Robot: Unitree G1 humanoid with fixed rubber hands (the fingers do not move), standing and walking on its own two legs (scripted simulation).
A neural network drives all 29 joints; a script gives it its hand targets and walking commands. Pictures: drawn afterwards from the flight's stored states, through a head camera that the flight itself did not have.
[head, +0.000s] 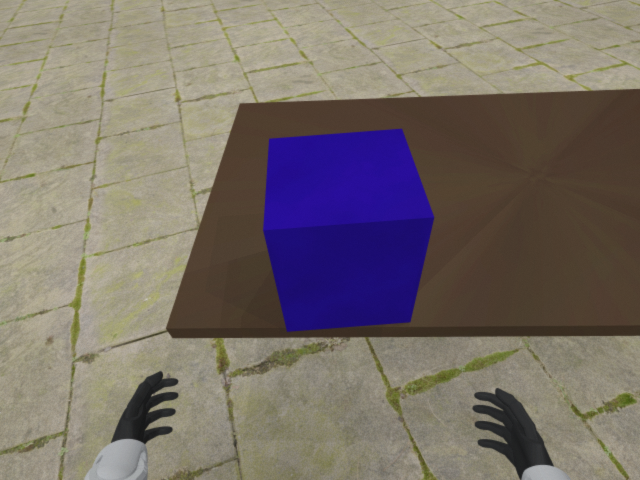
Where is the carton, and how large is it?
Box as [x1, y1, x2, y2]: [263, 129, 433, 331]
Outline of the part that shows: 401,129 269,139 263,231 287,331 410,321 433,220 433,215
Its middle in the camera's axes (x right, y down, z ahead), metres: +0.03 +0.00 +0.63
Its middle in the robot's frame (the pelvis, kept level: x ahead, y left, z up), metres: +0.47 +0.01 +0.01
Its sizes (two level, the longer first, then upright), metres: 0.210 0.200 0.250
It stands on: a table, 0.67 m high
